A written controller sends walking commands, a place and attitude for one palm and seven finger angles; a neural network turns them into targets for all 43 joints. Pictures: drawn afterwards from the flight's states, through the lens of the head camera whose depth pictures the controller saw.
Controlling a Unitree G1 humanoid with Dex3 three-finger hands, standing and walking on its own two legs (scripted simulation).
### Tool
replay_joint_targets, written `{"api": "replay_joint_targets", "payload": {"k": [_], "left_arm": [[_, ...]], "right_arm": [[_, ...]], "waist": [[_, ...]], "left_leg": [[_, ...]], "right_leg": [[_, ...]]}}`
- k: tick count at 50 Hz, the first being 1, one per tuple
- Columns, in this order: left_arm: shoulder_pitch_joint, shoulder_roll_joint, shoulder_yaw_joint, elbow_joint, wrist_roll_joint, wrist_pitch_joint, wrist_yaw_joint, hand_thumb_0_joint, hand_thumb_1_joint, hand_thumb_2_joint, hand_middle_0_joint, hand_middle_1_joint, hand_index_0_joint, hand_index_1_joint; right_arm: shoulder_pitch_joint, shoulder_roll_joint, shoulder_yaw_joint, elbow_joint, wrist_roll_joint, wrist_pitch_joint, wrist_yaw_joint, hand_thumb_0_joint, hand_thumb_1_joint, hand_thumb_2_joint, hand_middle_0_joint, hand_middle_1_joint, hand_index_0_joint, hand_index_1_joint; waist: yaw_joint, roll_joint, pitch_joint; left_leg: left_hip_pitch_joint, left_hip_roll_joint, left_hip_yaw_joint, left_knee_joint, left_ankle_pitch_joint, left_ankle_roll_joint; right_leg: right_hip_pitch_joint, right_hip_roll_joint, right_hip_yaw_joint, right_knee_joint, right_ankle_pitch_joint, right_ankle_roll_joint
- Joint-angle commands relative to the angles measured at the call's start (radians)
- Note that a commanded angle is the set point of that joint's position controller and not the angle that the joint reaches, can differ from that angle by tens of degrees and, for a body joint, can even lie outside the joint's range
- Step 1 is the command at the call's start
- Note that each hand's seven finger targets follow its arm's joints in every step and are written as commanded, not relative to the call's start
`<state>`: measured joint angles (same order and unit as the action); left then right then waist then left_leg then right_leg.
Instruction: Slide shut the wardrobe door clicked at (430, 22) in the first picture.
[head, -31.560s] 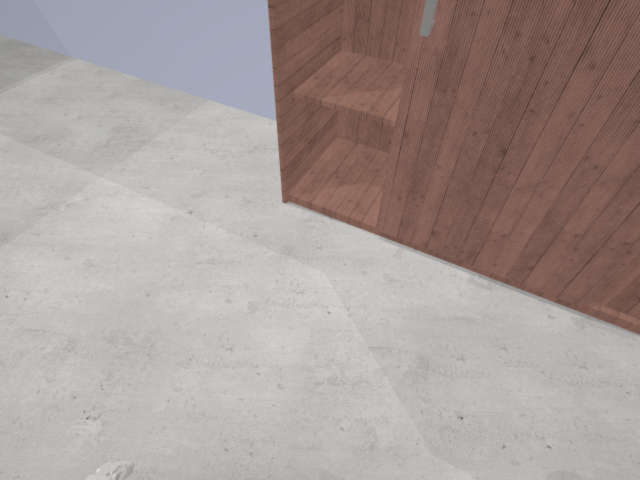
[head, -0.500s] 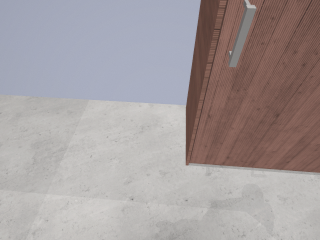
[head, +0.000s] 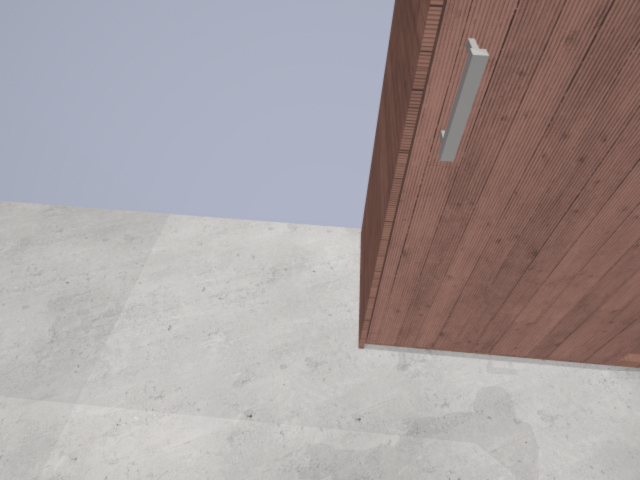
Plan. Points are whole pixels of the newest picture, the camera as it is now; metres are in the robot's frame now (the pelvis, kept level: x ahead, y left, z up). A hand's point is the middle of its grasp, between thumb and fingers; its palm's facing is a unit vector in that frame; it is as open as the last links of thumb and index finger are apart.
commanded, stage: let the arm hang, fingers relaxed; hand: right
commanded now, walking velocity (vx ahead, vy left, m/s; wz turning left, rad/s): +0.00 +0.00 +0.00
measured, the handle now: (458, 102) +0.63 -0.18 +0.17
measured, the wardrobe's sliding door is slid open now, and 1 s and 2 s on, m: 0.00 0.00 0.00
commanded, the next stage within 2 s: look to check the result in 0.24 s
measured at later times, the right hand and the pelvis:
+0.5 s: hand out of the picture +0.09 -0.26 -0.16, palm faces -0.03 +0.94 -0.33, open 7.4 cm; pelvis +0.02 -0.01 +0.00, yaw +0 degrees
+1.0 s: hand out of the picture +0.11 -0.24 -0.16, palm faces -0.03 +0.94 -0.33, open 7.4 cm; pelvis +0.03 +0.00 +0.00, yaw +0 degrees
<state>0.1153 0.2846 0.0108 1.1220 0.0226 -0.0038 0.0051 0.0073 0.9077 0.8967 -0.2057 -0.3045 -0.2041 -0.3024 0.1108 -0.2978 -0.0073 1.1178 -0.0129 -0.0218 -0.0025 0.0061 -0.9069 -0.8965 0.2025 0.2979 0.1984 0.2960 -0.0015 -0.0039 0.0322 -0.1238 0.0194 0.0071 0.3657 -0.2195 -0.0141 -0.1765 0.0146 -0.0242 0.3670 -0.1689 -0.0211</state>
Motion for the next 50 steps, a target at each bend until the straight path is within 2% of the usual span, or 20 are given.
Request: {"api": "replay_joint_targets", "payload": {"k": [1, 2, 6, 7, 8, 15, 19, 22, 25, 27, 31, 32, 40, 42, 44, 50], "left_arm": [[-0.045, 0.216, 0.032, -0.049, -0.003, -0.024, 0.007, 0.0, 0.9, 0.9, -0.2, -0.3, -0.2, -0.3], [-0.051, 0.221, 0.032, -0.051, -0.005, -0.024, 0.006, 0.0, 0.9, 0.9, -0.2, -0.3, -0.2, -0.3], [-0.073, 0.241, 0.03, -0.056, -0.004, -0.028, 0.004, 0.0, 0.9, 0.9, -0.2, -0.3, -0.2, -0.3], [-0.073, 0.244, 0.03, -0.059, -0.006, -0.028, 0.004, 0.0, 0.9, 0.9, -0.2, -0.3, -0.2, -0.3], [-0.076, 0.248, 0.03, -0.057, -0.005, -0.028, 0.004, 0.0, 0.9, 0.9, -0.2, -0.3, -0.2, -0.3], [-0.085, 0.266, 0.026, -0.059, -0.007, -0.029, 0.005, 0.0, 0.9, 0.9, -0.2, -0.3, -0.2, -0.3], [-0.082, 0.273, 0.025, -0.056, -0.008, -0.027, 0.005, 0.0, 0.9, 0.9, -0.2, -0.3, -0.2, -0.3], [-0.077, 0.273, 0.024, -0.055, -0.011, -0.029, 0.007, 0.0, 0.9, 0.9, -0.2, -0.3, -0.2, -0.3], [-0.073, 0.269, 0.026, -0.051, -0.01, -0.028, 0.008, 0.0, 0.9, 0.9, -0.2, -0.3, -0.2, -0.3], [-0.073, 0.268, 0.026, -0.052, -0.013, -0.028, 0.01, 0.0, 0.9, 0.9, -0.2, -0.3, -0.2, -0.3], [-0.066, 0.263, 0.027, -0.046, -0.011, -0.028, 0.011, 0.0, 0.9, 0.9, -0.2, -0.3, -0.2, -0.3], [-0.065, 0.262, 0.027, -0.047, -0.013, -0.027, 0.01, 0.0, 0.9, 0.9, -0.2, -0.3, -0.2, -0.3], [-0.068, 0.259, 0.028, -0.045, -0.01, -0.027, 0.011, 0.0, 0.9, 0.9, -0.2, -0.3, -0.2, -0.3], [-0.07, 0.258, 0.027, -0.047, -0.012, -0.028, 0.01, 0.0, 0.9, 0.9, -0.2, -0.3, -0.2, -0.3], [-0.072, 0.258, 0.027, -0.045, -0.01, -0.027, 0.01, 0.0, 0.9, 0.9, -0.2, -0.3, -0.2, -0.3], [-0.071, 0.262, 0.028, -0.049, -0.009, -0.029, 0.011, 0.0, 0.9, 0.9, -0.2, -0.3, -0.2, -0.3]], "right_arm": [[-0.027, -0.206, -0.036, -0.047, -0.001, -0.015, -0.004, 0.0, -0.9, -0.9, 0.2, 0.3, 0.2, 0.3], [-0.027, -0.212, -0.036, -0.05, -0.003, -0.018, -0.004, 0.0, -0.9, -0.9, 0.2, 0.3, 0.2, 0.3], [-0.046, -0.228, -0.035, -0.054, -0.001, -0.02, -0.002, 0.0, -0.9, -0.9, 0.2, 0.3, 0.2, 0.3], [-0.043, -0.232, -0.036, -0.057, -0.002, -0.023, -0.003, 0.0, -0.9, -0.9, 0.2, 0.3, 0.2, 0.3], [-0.052, -0.235, -0.035, -0.057, -0.001, -0.023, -0.003, 0.0, -0.9, -0.9, 0.2, 0.3, 0.2, 0.3], [-0.05, -0.246, -0.032, -0.053, 0.001, -0.019, -0.001, 0.0, -0.9, -0.9, 0.2, 0.3, 0.2, 0.3], [-0.05, -0.251, -0.031, -0.047, 0.001, -0.017, -0.001, 0.0, -0.9, -0.9, 0.2, 0.3, 0.2, 0.3], [-0.037, -0.253, -0.033, -0.046, 0.001, -0.02, -0.002, 0.0, -0.9, -0.9, 0.2, 0.3, 0.2, 0.3], [-0.035, -0.251, -0.031, -0.042, 0.003, -0.019, -0.005, 0.0, -0.9, -0.9, 0.2, 0.3, 0.2, 0.3], [-0.03, -0.25, -0.032, -0.042, 0.002, -0.02, -0.006, 0.0, -0.9, -0.9, 0.2, 0.3, 0.2, 0.3], [-0.031, -0.246, -0.033, -0.04, 0.003, -0.019, -0.008, 0.0, -0.9, -0.9, 0.2, 0.3, 0.2, 0.3], [-0.024, -0.249, -0.033, -0.04, 0.002, -0.021, -0.009, 0.0, -0.9, -0.9, 0.2, 0.3, 0.2, 0.3], [-0.036, -0.243, -0.033, -0.043, 0.002, -0.02, -0.01, 0.0, -0.9, -0.9, 0.2, 0.3, 0.2, 0.3], [-0.03, -0.244, -0.035, -0.044, 0.001, -0.022, -0.01, 0.0, -0.9, -0.9, 0.2, 0.3, 0.2, 0.3], [-0.039, -0.244, -0.033, -0.045, 0.002, -0.021, -0.01, 0.0, -0.9, -0.9, 0.2, 0.3, 0.2, 0.3], [-0.046, -0.247, -0.035, -0.047, 0.002, -0.021, -0.009, 0.0, -0.9, -0.9, 0.2, 0.3, 0.2, 0.3]], "waist": [[0.001, -0.004, -0.044], [0.0, 0.01, -0.053], [0.003, -0.008, -0.065], [0.003, 0.014, -0.077], [0.006, 0.004, -0.078], [0.005, -0.018, -0.08], [0.006, -0.01, -0.064], [0.005, 0.008, -0.094], [0.006, 0.0, -0.095], [0.006, 0.025, -0.096], [0.006, -0.003, -0.091], [0.005, 0.016, -0.095], [0.007, 0.003, -0.08], [0.004, 0.02, -0.088], [0.006, 0.011, -0.072], [0.007, -0.003, -0.083]], "left_leg": [[-0.019, 0.101, -0.083, -0.077, 0.081, 0.042], [-0.015, 0.1, -0.085, -0.081, 0.092, 0.041], [-0.002, 0.109, -0.086, -0.085, 0.13, 0.038], [0.005, 0.108, -0.086, -0.088, 0.15, 0.039], [0.009, 0.112, -0.087, -0.085, 0.162, 0.039], [0.023, 0.114, -0.084, -0.095, 0.161, 0.039], [0.023, 0.113, -0.081, -0.103, 0.144, 0.038], [0.04, 0.116, -0.081, -0.098, 0.195, 0.039], [0.045, 0.12, -0.076, -0.094, 0.217, 0.039], [0.045, 0.117, -0.076, -0.095, 0.236, 0.04], [0.056, 0.119, -0.076, -0.093, 0.241, 0.04], [0.057, 0.119, -0.073, -0.096, 0.252, 0.04], [0.058, 0.119, -0.076, -0.098, 0.251, 0.039], [0.063, 0.119, -0.074, -0.101, 0.26, 0.04], [0.056, 0.12, -0.077, -0.103, 0.251, 0.04], [0.066, 0.12, -0.079, -0.099, 0.262, 0.041]], "right_leg": [[0.035, -0.131, 0.125, -0.087, 0.092, -0.009], [0.043, -0.132, 0.123, -0.083, 0.106, -0.01], [0.064, -0.136, 0.12, -0.087, 0.146, -0.006], [0.073, -0.136, 0.12, -0.08, 0.164, -0.006], [0.075, -0.137, 0.119, -0.084, 0.174, -0.005], [0.095, -0.141, 0.119, -0.093, 0.192, -0.005], [0.09, -0.141, 0.119, -0.101, 0.175, -0.004], [0.116, -0.143, 0.116, -0.087, 0.229, -0.007], [0.123, -0.142, 0.114, -0.085, 0.248, -0.006], [0.13, -0.144, 0.112, -0.08, 0.259, -0.007], [0.125, -0.142, 0.112, -0.084, 0.271, -0.005], [0.129, -0.144, 0.108, -0.081, 0.272, -0.006], [0.122, -0.141, 0.109, -0.087, 0.261, -0.002], [0.129, -0.143, 0.108, -0.087, 0.267, -0.004], [0.121, -0.142, 0.109, -0.092, 0.253, -0.002], [0.128, -0.142, 0.108, -0.092, 0.271, 0.0]]}}
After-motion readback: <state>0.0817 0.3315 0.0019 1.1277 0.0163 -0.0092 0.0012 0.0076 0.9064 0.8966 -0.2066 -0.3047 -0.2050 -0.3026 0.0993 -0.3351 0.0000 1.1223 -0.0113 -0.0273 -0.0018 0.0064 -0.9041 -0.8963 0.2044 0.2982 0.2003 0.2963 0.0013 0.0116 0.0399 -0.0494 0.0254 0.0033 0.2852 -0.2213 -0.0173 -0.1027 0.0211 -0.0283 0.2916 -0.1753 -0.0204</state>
